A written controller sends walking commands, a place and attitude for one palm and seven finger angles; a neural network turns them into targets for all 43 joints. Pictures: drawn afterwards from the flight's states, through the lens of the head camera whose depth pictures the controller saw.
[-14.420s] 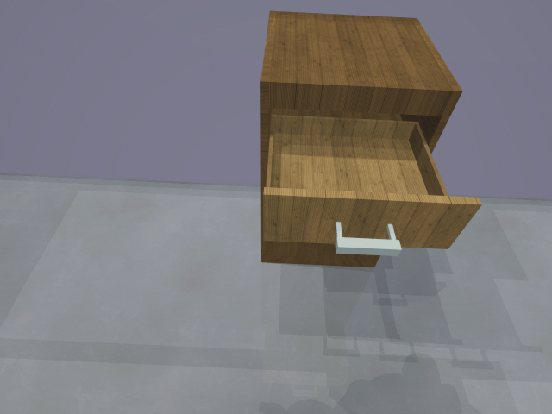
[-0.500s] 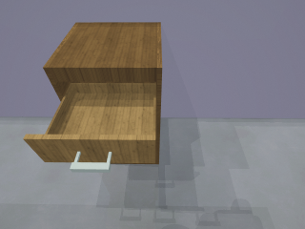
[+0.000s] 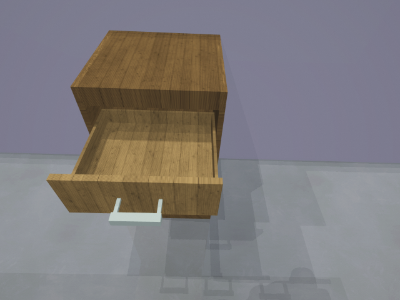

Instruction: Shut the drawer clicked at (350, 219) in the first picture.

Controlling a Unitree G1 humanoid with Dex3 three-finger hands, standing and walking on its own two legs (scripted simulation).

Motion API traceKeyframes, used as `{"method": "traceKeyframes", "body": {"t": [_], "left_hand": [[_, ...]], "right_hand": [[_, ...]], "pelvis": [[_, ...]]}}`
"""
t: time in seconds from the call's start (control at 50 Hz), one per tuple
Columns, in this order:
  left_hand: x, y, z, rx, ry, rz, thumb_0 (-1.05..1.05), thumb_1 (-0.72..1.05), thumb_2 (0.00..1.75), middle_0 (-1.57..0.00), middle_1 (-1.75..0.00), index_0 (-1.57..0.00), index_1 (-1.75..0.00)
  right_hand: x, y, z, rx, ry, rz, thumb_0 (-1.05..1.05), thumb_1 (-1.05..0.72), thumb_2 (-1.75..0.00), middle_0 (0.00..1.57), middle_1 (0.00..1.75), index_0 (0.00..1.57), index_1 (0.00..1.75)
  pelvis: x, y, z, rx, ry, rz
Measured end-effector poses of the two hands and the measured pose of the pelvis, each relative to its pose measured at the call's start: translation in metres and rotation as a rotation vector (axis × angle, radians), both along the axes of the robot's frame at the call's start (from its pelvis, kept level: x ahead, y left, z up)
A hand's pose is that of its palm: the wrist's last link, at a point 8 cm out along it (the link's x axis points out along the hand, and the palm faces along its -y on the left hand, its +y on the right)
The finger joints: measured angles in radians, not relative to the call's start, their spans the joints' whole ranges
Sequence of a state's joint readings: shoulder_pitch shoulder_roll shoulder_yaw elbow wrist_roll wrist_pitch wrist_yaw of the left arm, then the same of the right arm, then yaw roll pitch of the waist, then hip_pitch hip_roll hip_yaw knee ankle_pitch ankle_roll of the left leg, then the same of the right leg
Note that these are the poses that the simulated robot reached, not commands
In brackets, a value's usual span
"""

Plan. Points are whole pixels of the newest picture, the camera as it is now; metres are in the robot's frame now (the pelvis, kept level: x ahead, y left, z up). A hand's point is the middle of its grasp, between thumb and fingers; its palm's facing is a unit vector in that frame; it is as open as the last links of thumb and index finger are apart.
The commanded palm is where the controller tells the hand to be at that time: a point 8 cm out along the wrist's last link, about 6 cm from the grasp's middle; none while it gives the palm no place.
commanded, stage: look again from close up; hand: left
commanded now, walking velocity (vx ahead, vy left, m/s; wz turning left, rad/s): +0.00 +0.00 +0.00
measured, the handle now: (137, 211) +0.35 +0.18 -0.10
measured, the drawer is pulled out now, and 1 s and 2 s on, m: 0.30 0.30 0.30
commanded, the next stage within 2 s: shuffle to correct the standing spot in 0.12 s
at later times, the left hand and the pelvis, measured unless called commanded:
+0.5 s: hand out of the picture +0.02 +0.19 -0.18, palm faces -0.05 -0.98 -0.18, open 7.4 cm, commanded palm none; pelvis +0.02 +0.01 +0.00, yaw -2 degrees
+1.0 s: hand out of the picture +0.05 +0.16 -0.18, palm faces +0.08 -0.97 -0.23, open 7.3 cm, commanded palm none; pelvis +0.04 -0.03 +0.00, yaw +3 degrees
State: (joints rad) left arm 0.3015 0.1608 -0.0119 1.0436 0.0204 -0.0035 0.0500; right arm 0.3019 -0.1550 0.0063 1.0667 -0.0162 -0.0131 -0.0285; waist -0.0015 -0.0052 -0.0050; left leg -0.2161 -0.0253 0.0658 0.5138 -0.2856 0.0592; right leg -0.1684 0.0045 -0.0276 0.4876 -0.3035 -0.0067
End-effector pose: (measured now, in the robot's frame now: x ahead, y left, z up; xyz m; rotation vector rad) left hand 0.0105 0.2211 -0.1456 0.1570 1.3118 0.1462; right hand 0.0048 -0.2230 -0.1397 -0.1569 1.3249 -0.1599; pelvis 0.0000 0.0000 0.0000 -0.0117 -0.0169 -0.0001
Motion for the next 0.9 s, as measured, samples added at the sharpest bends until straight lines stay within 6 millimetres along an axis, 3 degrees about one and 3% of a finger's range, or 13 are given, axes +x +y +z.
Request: {"method": "traceKeyframes", "body": {"t": [0.18, 0.38, 0.46, 0.6, 0.76, 0.9], "left_hand": [[-0.004, 0.022, 0.001, -0.001, 0.052, -0.006, 0.0, 0.91, 0.9, -0.2, -0.3, -0.2, -0.29], [-0.009, 0.024, -0.003, -0.013, 0.119, -0.012, 0.0, 0.91, 0.9, -0.2, -0.3, -0.2, -0.29], [0.0, 0.018, -0.002, -0.014, 0.138, -0.04, 0.0, 0.91, 0.9, -0.2, -0.3, -0.2, -0.29], [0.033, -0.002, -0.001, 0.002, 0.061, -0.021, 0.0, 0.91, 0.9, -0.2, -0.3, -0.2, -0.29], [0.042, -0.027, -0.002, 0.001, 0.064, 0.022, 0.01, 0.93, 0.9, -0.2, -0.3, -0.2, -0.29], [0.04, -0.029, 0.002, 0.019, 0.062, 0.056, 0.01, 0.93, 0.9, -0.2, -0.3, -0.2, -0.3]], "right_hand": [[-0.003, 0.02, 0.002, 0.005, 0.039, 0.005, 0.01, -0.92, -0.9, 0.2, 0.3, 0.2, 0.3], [0.0, 0.029, 0.0, 0.008, 0.055, -0.022, 0.0, -0.91, -0.9, 0.2, 0.3, 0.2, 0.3], [-0.003, 0.024, -0.001, 0.01, 0.062, -0.053, 0.0, -0.91, -0.9, 0.2, 0.3, 0.2, 0.3], [-0.011, 0.003, -0.008, 0.028, 0.137, -0.058, 0.0, -0.91, -0.9, 0.2, 0.3, 0.2, 0.3], [0.022, -0.013, -0.01, 0.042, 0.139, -0.028, 0.0, -0.91, -0.9, 0.2, 0.3, 0.19, 0.3], [0.055, -0.025, -0.008, 0.02, 0.095, 0.011, 0.01, -0.93, -0.9, 0.2, 0.3, 0.2, 0.3]], "pelvis": [[0.004, 0.019, 0.002, 0.007, 0.019, -0.003], [0.016, 0.024, 0.001, 0.019, 0.013, -0.017], [0.021, 0.018, 0.001, 0.024, 0.015, -0.033], [0.037, -0.004, -0.002, 0.031, 0.01, -0.003], [0.058, -0.026, -0.003, 0.016, 0.018, 0.023], [0.055, -0.032, -0.001, 0.023, 0.028, 0.031]]}}
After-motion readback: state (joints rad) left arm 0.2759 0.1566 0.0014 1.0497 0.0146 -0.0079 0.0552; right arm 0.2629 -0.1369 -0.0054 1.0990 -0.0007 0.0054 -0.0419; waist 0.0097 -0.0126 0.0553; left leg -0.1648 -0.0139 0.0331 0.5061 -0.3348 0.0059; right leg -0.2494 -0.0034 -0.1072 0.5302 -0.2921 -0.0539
